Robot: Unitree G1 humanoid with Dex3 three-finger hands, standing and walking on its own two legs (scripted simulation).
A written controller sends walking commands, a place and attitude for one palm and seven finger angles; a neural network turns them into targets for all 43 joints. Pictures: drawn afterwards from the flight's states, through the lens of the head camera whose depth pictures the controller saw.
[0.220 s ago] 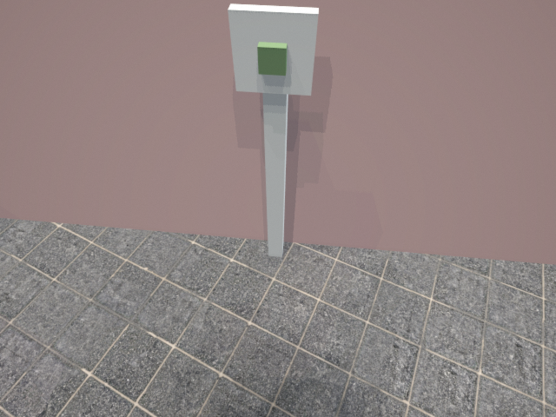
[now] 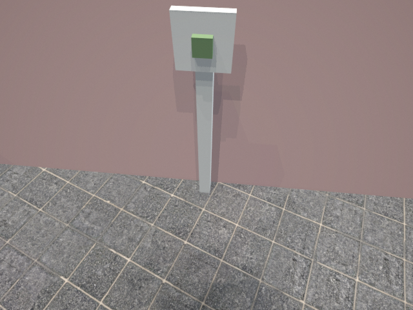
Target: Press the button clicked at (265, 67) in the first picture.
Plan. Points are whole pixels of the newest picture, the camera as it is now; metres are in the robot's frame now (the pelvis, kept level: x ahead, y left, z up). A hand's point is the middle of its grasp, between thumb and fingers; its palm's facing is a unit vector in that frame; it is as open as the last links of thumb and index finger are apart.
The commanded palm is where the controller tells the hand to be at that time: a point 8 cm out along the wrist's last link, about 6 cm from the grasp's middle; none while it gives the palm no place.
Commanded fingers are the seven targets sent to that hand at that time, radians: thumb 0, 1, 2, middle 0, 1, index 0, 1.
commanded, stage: stand and wait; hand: left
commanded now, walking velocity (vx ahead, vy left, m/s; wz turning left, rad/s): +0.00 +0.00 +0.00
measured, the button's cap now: (202, 45) +0.77 +0.05 +0.11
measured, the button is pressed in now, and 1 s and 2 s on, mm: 0 0 0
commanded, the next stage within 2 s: look at it before walking up in 0.06 s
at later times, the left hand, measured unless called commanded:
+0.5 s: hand out of the picture +0.09 +0.23 -0.16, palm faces -0.02 -0.95 -0.31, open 7.4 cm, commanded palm none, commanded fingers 0.00 0.90 0.90 -0.20 -0.30 -0.20 -0.30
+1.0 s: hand out of the picture +0.07 +0.20 -0.18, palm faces -0.05 -0.97 -0.24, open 7.4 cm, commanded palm none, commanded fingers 0.00 0.90 0.90 -0.20 -0.30 -0.20 -0.30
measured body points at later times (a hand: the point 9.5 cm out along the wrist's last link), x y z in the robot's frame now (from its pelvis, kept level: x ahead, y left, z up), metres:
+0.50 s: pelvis +0.02 +0.00 +0.00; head +0.04 +0.00 +0.45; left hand +0.10 +0.28 -0.14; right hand +0.08 -0.28 -0.14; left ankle +0.01 +0.13 -0.75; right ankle +0.00 -0.12 -0.75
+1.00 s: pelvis +0.04 -0.01 -0.01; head +0.06 -0.01 +0.44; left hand +0.08 +0.25 -0.16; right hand +0.05 -0.26 -0.17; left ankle +0.01 +0.13 -0.75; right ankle +0.00 -0.12 -0.74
